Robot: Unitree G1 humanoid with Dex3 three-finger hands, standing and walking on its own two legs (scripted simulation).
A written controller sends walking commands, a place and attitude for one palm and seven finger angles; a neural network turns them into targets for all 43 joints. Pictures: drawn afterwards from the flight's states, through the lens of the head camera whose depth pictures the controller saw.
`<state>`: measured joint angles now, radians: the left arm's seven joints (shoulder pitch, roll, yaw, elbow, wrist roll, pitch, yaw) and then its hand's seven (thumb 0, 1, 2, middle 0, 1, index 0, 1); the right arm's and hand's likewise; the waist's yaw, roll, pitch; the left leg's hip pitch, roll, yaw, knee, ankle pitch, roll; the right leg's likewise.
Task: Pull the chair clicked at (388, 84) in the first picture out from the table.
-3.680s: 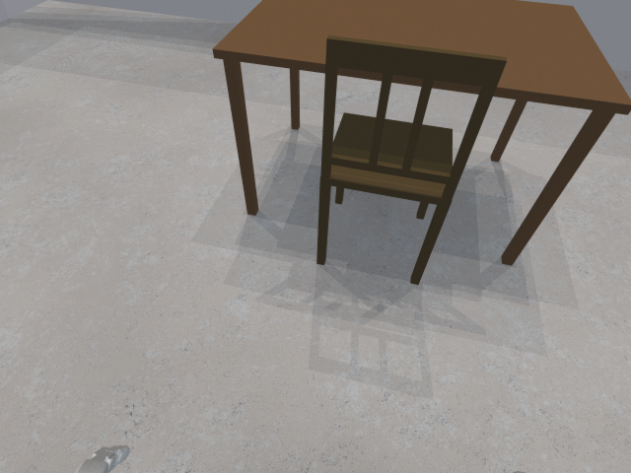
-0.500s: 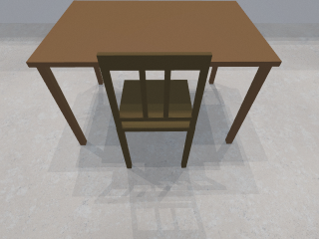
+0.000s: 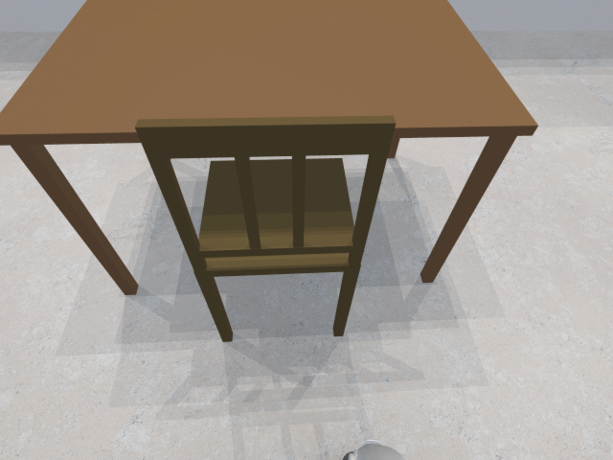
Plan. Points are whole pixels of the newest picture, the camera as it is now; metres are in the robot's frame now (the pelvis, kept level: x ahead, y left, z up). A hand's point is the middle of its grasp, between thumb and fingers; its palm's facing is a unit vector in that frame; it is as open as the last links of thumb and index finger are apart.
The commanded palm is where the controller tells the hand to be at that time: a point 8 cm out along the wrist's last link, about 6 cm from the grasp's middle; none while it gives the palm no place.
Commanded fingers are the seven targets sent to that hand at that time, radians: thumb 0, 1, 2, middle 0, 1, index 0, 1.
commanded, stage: take the last steps up to it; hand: left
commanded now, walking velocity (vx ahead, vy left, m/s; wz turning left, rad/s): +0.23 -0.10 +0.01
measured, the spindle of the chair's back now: (249, 206) +0.58 +0.13 -0.09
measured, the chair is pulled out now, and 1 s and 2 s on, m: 0.00 0.00 0.00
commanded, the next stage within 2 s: come to a stop and stand still in 0.22 s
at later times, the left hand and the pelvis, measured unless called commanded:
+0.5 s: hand out of the picture +0.14 +0.12 -0.19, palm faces +0.09 -0.99 -0.12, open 7.3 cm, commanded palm none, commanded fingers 0.00 0.90 0.90 -0.20 -0.30 -0.20 -0.30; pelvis +0.14 -0.04 +0.00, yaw +0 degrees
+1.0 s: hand out of the picture +0.14 +0.14 -0.17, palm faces +0.04 -0.97 -0.25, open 7.4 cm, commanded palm none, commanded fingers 0.00 0.90 0.90 -0.20 -0.30 -0.20 -0.30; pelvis +0.11 -0.05 -0.01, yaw +1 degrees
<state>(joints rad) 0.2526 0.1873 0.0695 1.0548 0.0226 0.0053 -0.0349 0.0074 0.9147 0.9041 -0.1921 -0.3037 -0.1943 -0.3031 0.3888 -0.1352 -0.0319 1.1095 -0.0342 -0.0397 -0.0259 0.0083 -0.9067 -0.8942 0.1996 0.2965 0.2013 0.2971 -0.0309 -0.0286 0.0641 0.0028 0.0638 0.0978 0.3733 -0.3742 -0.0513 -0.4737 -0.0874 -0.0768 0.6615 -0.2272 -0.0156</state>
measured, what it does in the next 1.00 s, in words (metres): walks ahead: right foot, then left foot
